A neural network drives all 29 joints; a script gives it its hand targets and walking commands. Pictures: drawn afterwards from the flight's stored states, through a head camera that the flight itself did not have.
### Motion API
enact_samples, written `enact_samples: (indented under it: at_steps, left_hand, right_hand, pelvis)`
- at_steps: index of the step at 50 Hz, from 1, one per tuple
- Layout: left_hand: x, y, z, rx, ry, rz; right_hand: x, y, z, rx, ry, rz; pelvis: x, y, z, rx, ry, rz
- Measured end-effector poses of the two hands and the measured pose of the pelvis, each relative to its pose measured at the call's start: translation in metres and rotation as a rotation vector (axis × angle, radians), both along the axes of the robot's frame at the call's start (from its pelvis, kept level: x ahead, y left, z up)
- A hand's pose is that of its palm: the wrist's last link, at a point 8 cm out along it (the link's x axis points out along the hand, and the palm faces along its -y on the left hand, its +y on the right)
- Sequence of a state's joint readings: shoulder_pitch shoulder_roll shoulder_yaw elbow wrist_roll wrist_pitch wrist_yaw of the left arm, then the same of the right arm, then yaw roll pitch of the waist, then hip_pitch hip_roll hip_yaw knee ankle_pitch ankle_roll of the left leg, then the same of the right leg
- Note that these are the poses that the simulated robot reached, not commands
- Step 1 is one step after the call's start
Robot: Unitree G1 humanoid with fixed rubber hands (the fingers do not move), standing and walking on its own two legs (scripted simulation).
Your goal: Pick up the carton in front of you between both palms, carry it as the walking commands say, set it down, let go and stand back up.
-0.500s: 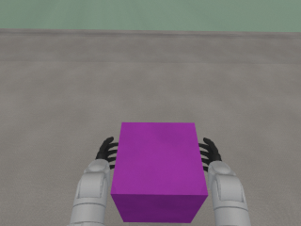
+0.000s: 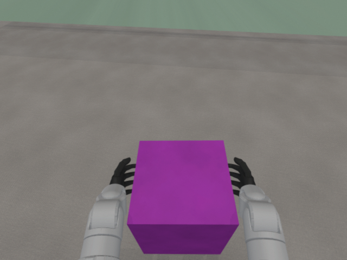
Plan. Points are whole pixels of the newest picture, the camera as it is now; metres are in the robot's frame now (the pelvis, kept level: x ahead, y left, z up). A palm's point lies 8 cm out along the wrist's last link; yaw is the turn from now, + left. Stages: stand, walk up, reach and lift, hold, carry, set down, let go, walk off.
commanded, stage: hold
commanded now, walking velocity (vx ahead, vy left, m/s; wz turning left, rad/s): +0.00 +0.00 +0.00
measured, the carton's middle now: (181, 199) +0.29 +0.00 -0.04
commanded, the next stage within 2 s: set down in 0.34 s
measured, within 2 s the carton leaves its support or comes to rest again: neither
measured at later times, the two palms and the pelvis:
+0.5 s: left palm (128, 186) +0.28 +0.13 +0.04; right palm (257, 185) +0.29 -0.17 +0.04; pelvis -0.01 -0.03 +0.00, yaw +2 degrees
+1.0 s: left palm (141, 195) +0.35 +0.13 -0.14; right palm (235, 197) +0.36 -0.17 -0.15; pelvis -0.04 -0.01 -0.07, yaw +2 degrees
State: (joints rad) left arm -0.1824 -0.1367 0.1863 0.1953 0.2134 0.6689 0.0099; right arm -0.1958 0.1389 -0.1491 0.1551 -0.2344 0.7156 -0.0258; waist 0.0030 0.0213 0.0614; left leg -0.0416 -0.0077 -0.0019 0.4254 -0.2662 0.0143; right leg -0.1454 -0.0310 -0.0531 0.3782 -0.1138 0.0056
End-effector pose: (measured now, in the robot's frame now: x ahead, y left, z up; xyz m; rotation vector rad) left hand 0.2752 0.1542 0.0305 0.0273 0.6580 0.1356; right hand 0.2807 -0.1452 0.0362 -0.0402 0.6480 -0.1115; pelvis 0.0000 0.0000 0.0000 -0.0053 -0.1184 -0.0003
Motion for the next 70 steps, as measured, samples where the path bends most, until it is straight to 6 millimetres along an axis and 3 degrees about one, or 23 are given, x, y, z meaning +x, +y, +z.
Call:
enact_samples:
  at_steps: [19, 27, 32, 38, 47, 50, 63, 70]
  left_hand:
    - [-0.004, -0.023, 0.010, 0.006, -0.014, 0.003]
    - [0.008, -0.025, 0.006, -0.015, -0.010, 0.030]
    - [0.025, -0.025, -0.008, -0.018, -0.004, 0.033]
    - [0.045, -0.022, -0.047, 0.011, 0.022, 0.027]
    - [0.068, -0.023, -0.148, -0.001, 0.016, 0.023]
    - [0.077, -0.024, -0.175, -0.021, -0.009, 0.030]
    - [0.113, -0.028, -0.240, -0.076, -0.019, 0.056]
    - [0.126, -0.033, -0.284, -0.071, 0.003, 0.050]
  right_hand:
    - [-0.002, -0.023, 0.009, 0.017, -0.015, -0.004]
    - [0.013, -0.025, 0.004, 0.057, -0.012, -0.018]
    - [0.030, -0.024, -0.011, 0.078, -0.006, -0.033]
    - [0.050, -0.022, -0.054, 0.061, 0.017, -0.010]
    - [0.068, -0.023, -0.156, 0.023, 0.009, 0.000]
    - [0.076, -0.024, -0.181, 0.021, -0.015, -0.008]
    - [0.114, -0.028, -0.237, 0.034, -0.022, -0.025]
    - [0.126, -0.033, -0.280, 0.029, 0.000, -0.026]
  pelvis:
    - [-0.012, -0.024, -0.002, 0.004, -0.027, 0.022]
    - [-0.013, -0.029, -0.005, 0.000, -0.028, 0.030]
    - [-0.017, -0.028, -0.012, -0.005, -0.005, 0.038]
    - [-0.025, -0.024, -0.025, -0.001, 0.107, 0.036]
    - [-0.038, -0.012, -0.059, 0.010, 0.407, 0.027]
    - [-0.039, -0.008, -0.075, 0.010, 0.504, 0.029]
    - [-0.038, 0.004, -0.138, 0.000, 0.750, 0.033]
    - [-0.043, 0.002, -0.172, 0.007, 0.838, 0.036]
